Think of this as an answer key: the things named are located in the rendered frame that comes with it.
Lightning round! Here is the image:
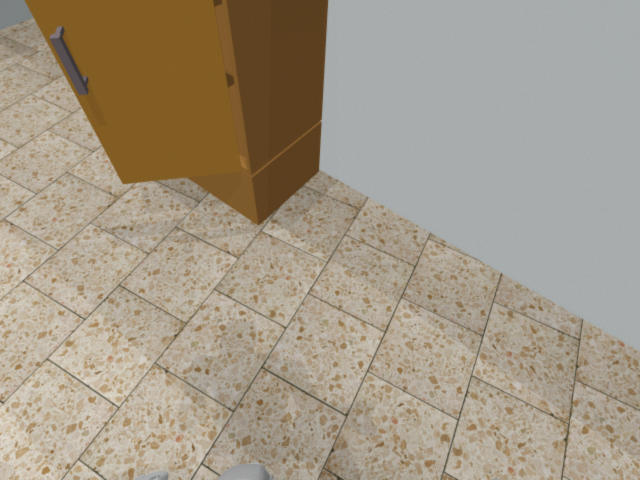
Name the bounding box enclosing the cupboard door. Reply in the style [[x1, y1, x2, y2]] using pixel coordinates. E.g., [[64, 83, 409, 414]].
[[25, 0, 242, 184]]

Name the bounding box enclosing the handle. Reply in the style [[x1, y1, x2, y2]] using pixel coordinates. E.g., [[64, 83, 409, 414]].
[[49, 26, 89, 95]]

